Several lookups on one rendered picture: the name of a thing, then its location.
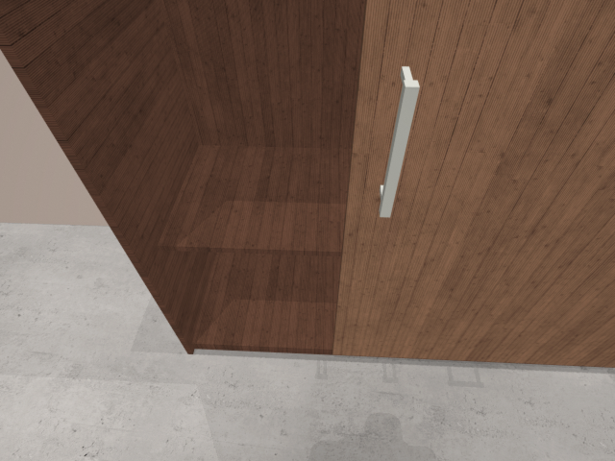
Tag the wardrobe door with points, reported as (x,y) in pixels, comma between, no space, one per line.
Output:
(500,246)

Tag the handle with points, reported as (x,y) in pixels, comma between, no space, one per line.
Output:
(405,113)

